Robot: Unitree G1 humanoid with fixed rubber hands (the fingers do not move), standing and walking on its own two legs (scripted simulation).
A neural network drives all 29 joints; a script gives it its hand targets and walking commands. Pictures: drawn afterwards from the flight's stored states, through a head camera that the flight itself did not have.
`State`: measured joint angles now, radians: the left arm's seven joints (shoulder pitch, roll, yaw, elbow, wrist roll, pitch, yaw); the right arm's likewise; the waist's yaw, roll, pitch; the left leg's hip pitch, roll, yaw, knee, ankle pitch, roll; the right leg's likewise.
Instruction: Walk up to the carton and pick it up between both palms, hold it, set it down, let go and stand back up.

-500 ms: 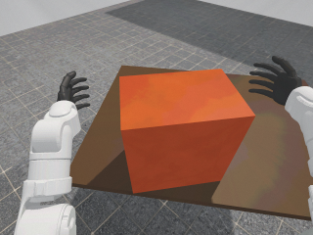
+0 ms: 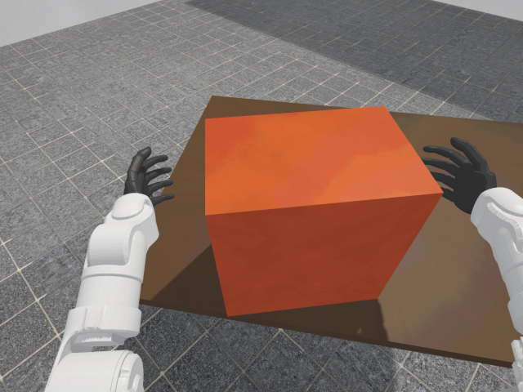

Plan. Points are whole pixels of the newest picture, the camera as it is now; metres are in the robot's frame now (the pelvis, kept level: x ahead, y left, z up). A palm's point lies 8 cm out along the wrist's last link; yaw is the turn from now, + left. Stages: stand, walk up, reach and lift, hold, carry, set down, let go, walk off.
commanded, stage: reach and lift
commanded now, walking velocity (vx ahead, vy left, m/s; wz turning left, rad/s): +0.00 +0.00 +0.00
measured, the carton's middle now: (300, 218) +0.40 +0.00 +0.05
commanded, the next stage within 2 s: none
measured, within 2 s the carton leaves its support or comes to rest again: neither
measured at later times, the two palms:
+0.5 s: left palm (159, 221) +0.35 +0.22 +0.08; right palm (447, 204) +0.43 -0.22 +0.10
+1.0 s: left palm (177, 224) +0.35 +0.19 +0.07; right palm (424, 209) +0.43 -0.19 +0.08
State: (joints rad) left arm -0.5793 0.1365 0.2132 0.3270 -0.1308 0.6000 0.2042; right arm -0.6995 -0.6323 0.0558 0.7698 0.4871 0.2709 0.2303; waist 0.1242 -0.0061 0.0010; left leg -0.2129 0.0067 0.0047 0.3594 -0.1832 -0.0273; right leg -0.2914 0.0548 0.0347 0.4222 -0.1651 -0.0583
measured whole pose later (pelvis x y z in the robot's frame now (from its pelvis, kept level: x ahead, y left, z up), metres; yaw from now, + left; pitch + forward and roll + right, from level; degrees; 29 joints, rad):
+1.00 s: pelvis +0.01 +0.00 +0.00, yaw +0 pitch +4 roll +1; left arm -0.47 -0.01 0.12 0.43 -0.13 0.31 0.22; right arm -0.66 -0.46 0.07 0.90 0.39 0.02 0.19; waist 0.14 -0.01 -0.01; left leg -0.24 0.01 0.00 0.36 -0.19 -0.03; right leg -0.32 0.06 0.03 0.42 -0.17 -0.06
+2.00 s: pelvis +0.00 +0.00 +0.00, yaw +0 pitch +4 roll +1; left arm -0.47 -0.03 0.11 0.44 -0.13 0.30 0.26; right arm -0.68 -0.41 0.07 0.91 0.39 0.04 0.11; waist 0.14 -0.01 -0.02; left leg -0.24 0.02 0.00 0.37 -0.19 -0.04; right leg -0.32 0.06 0.03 0.42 -0.17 -0.06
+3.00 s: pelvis -0.01 -0.01 +0.00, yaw +0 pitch +3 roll +1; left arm -0.48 0.13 0.12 0.17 -0.13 0.63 0.23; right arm -0.70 -0.34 0.08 0.62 0.39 0.33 -0.04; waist 0.09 -0.01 -0.06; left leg -0.24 0.02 0.00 0.37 -0.17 -0.03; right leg -0.32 0.06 0.03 0.42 -0.15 -0.06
